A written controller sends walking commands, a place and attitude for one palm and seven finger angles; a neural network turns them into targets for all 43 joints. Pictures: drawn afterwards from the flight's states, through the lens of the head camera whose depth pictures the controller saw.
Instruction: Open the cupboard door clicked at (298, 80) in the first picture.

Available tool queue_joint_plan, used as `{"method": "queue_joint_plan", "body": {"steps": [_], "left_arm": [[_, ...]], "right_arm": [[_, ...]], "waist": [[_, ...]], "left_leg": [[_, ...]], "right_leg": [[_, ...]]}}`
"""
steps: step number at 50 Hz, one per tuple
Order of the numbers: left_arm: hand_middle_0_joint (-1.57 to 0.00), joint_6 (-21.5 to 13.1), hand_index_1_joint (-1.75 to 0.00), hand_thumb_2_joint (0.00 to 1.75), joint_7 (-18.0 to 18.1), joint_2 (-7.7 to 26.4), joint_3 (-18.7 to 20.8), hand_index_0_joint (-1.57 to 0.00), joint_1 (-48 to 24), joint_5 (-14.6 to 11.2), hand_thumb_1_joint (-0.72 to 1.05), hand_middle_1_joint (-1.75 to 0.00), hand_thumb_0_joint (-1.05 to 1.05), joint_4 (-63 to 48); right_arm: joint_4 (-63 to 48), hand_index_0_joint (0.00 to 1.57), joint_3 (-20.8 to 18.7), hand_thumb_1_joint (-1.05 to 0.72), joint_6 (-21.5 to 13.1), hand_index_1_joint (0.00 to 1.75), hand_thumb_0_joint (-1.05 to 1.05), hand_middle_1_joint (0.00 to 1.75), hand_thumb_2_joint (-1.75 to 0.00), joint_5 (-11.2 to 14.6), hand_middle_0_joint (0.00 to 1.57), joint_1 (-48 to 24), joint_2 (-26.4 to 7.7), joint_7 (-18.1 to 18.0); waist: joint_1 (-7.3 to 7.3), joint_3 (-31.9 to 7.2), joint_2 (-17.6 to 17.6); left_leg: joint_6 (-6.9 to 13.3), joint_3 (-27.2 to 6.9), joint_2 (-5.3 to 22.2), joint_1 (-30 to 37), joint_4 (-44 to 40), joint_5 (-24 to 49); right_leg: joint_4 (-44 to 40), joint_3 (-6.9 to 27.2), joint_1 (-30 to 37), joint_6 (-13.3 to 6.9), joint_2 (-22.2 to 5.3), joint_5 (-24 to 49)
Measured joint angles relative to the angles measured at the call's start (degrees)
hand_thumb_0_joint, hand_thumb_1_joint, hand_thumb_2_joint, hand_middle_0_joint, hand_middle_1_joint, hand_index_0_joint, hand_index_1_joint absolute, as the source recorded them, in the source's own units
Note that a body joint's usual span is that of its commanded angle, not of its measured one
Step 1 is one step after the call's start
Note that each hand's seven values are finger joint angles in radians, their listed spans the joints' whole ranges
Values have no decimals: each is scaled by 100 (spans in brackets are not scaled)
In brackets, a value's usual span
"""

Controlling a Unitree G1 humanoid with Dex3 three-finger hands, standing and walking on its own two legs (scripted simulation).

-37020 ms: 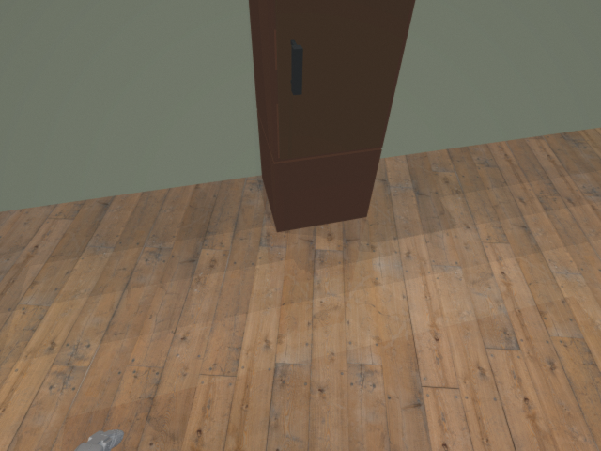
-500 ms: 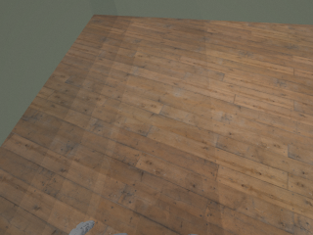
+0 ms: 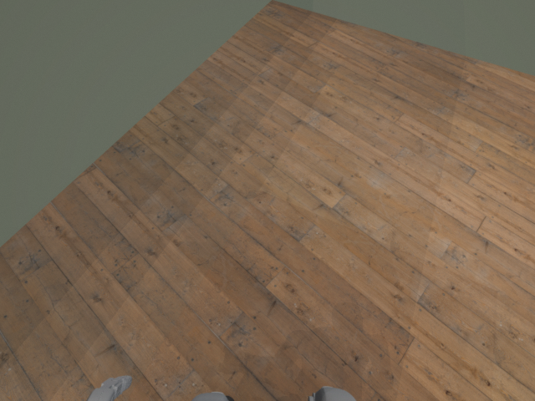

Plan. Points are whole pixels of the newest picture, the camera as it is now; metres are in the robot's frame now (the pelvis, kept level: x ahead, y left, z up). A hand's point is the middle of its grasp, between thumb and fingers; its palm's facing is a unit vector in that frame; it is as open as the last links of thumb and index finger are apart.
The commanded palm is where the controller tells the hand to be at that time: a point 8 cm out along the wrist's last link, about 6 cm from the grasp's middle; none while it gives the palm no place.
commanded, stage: turn to face it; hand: left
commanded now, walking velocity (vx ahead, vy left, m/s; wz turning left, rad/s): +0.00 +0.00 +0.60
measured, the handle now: out of the picture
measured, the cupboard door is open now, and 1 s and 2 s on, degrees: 44 44 44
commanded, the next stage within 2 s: none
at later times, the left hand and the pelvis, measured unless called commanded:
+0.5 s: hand out of the picture +0.00 +0.18 -0.20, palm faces +0.32 -0.92 -0.20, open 7.4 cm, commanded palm none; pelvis +0.02 -0.03 -0.02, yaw +19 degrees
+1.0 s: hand out of the picture +0.02 +0.15 -0.15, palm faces +0.56 -0.79 -0.25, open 7.4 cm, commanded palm none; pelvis +0.05 -0.07 +0.00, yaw +38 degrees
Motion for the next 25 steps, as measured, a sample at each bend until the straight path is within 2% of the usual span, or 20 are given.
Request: {"method": "queue_joint_plan", "body": {"steps": [4, 6, 7, 9, 10, 13, 16, 19, 21, 22, 23, 25], "left_arm": [[-19, 0, -29, 89, 8, 16, -34, -20, -42, -20, 91, -30, 1, -126], [-19, -62, -29, 89, 5, 24, -61, -20, -6, -25, 91, -30, 1, -215], [-19, -123, -29, 89, 7, 75, -74, -20, 68, -4, 91, -30, 1, -293], [-20, -182, -29, 89, 52, -32, -97, -20, 95, 34, 91, -30, 1, -282], [-20, -174, -29, 89, 59, -96, -131, -20, 128, 42, 91, -30, 1, -272], [-20, -162, -29, 89, 72, -216, -190, -20, 293, 39, 91, -30, 1, -257], [-20, -181, -29, 89, 61, -240, -219, -20, 430, 49, 90, -30, 1, -230], [-20, -205, -29, 89, 29, -238, -240, -21, 546, 59, 90, -30, 1, -199], [-20, -202, -29, 89, -3, -214, -234, -21, 632, 42, 90, -30, 1, -166], [-20, -188, -30, 89, -19, -206, -228, -21, 701, 20, 90, -30, 1, -161], [-20, -145, -30, 89, -31, -165, -214, -21, 703, -6, 90, -30, 1, -132], [-20, 13, -29, 89, -1, -50, -173, -21, 601, -18, 90, -30, 1, -81]], "right_arm": [[-27, 20, -79, -91, 92, 30, 0, 30, -90, -8, 20, 25, -100, 37], [-43, 20, -123, -91, 160, 30, 0, 30, -90, 21, 20, 60, -152, 53], [-68, 20, -144, -91, 198, 30, 0, 30, -90, 48, 20, 101, -152, 66], [-26, 20, -218, -91, 276, 30, 0, 30, -90, 60, 20, 20, -280, 91], [-30, 20, -257, -91, 311, 30, 0, 30, -90, 57, 20, 9, -338, 107], [-9, 20, -287, -91, 371, 30, 0, 30, -90, 45, 20, -47, -397, 156], [-36, 20, -244, -91, 388, 30, 0, 30, -90, 65, 19, -126, -331, 205], [-99, 20, -181, -91, 353, 30, 0, 30, -90, 80, 19, -244, -281, 231], [-166, 20, -141, -91, 299, 30, 0, 30, -90, 80, 19, -315, -272, 242], [-227, 20, -120, -91, 249, 30, 0, 30, -90, 74, 19, -321, -301, 251], [-268, 20, -124, -91, 180, 30, 0, 30, -90, 61, 19, -340, -290, 237], [-311, 20, -80, -91, 98, 30, 0, 30, -90, 52, 19, -374, -217, 195]], "waist": [[-69, 8, 156], [-85, -20, 200], [-65, -93, 89], [-59, -16, 218], [-91, 17, 269], [-132, 63, 211], [-102, 121, -26], [-22, 181, -197], [13, 198, -260], [17, 161, -226], [-12, 150, -246], [29, 214, -329]], "left_leg": [[-141, -328, -30, -13, -1, 25], [-241, -495, -79, -110, 172, -44], [-265, -473, -174, -236, 383, -220], [-331, -446, -157, -591, 1444, -1165], [-350, -379, -159, -751, 2017, -1373], [-486, -14, -68, -966, 3033, -1455], [-572, 281, 23, -763, 2674, -1411], [-558, 463, 34, -376, 1703, -1310], [-499, 536, -10, -34, 902, -920], [-410, 521, 8, 156, 469, -401], [-255, 465, -31, 95, 490, -252], [-11, 373, -101, -26, 774, -524]], "right_leg": [[-1055, 17, 393, -40, 122, 44], [-1981, -29, 783, -86, 183, 456], [-2531, 32, 979, -207, 87, 599], [-2370, -99, 962, -349, 89, 650], [-2347, -204, 1025, -374, 54, 651], [-2538, -431, 1273, -376, -105, 696], [-2706, -604, 1446, -358, -274, 722], [-2618, -771, 1470, -300, -410, 626], [-2347, -887, 1406, -228, -501, 445], [-2070, -951, 1297, -189, -518, 312], [-1562, -906, 1099, -108, -547, 69], [-376, -509, 636, -39, -415, -546]]}}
